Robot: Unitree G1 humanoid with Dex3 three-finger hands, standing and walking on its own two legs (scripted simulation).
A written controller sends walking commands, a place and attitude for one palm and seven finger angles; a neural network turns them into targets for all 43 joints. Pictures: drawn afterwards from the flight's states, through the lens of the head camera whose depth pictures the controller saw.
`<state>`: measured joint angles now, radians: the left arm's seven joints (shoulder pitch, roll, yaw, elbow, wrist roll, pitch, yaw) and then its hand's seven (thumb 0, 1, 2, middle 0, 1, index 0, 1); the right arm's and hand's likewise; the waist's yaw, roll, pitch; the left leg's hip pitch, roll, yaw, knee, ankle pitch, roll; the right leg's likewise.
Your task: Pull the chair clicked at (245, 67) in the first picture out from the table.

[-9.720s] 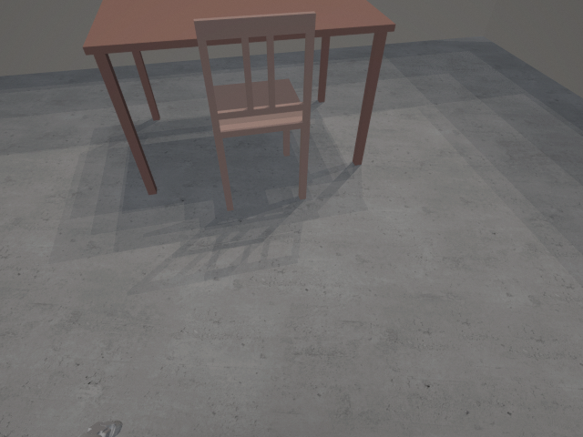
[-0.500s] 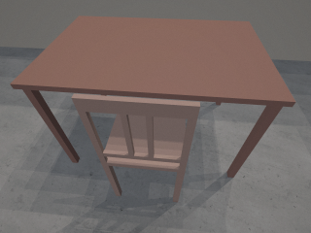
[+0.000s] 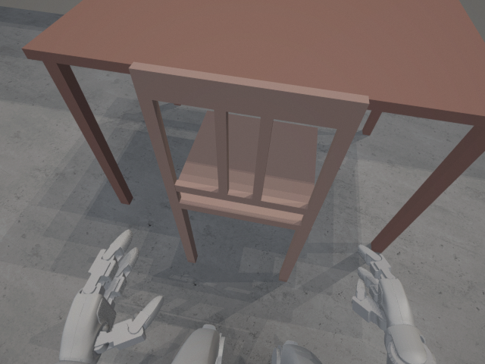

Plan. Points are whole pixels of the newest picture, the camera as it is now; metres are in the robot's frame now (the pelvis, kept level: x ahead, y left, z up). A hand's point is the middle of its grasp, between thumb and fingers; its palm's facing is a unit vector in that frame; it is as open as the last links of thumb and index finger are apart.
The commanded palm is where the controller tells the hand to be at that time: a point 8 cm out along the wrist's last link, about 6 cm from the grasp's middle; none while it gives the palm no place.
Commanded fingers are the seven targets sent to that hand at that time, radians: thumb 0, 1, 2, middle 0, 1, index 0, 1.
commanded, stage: raise the hand toward the chair's back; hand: left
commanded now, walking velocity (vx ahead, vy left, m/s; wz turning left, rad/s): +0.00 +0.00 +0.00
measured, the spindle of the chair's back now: (222, 156) +0.52 +0.11 -0.01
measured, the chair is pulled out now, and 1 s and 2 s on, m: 0.00 0.00 0.00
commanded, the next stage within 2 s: aim the fingers beside a spindle in 1.52 s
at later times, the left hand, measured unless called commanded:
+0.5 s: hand (130, 280) +0.22 +0.19 +0.04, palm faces -0.09 -0.99 -0.05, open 14.9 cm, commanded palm +0.20 +0.25 +0.05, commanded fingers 0.00 -0.38 0.35 -0.07 -0.10 -0.07 -0.10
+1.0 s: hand (103, 252) +0.25 +0.24 +0.07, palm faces -0.05 -1.00 -0.05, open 16.9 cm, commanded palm +0.24 +0.29 +0.07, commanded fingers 0.00 -0.50 0.30 -0.06 -0.08 -0.06 -0.08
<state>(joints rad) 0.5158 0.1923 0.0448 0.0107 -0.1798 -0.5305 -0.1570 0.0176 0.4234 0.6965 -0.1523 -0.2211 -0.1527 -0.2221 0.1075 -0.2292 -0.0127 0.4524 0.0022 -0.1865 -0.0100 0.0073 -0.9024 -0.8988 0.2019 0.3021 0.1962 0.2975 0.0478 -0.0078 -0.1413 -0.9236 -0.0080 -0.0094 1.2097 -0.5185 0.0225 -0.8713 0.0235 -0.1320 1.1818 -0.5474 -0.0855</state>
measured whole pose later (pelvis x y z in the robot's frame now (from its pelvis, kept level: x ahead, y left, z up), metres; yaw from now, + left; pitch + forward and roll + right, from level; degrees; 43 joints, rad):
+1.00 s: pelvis +0.02 +0.03 +0.03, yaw +0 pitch +14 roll -4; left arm 0.32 0.29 0.20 0.05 -0.28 -0.36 -0.31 -0.01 -0.49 0.30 -0.06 -0.08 -0.06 -0.08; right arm 0.24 -0.24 0.04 0.52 0.03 -0.20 -0.05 0.01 -0.90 -0.90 0.21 0.30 0.20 0.30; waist -0.01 0.02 -0.12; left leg -0.85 -0.02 -0.01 1.09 -0.48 0.07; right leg -0.77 0.02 -0.12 1.01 -0.48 -0.03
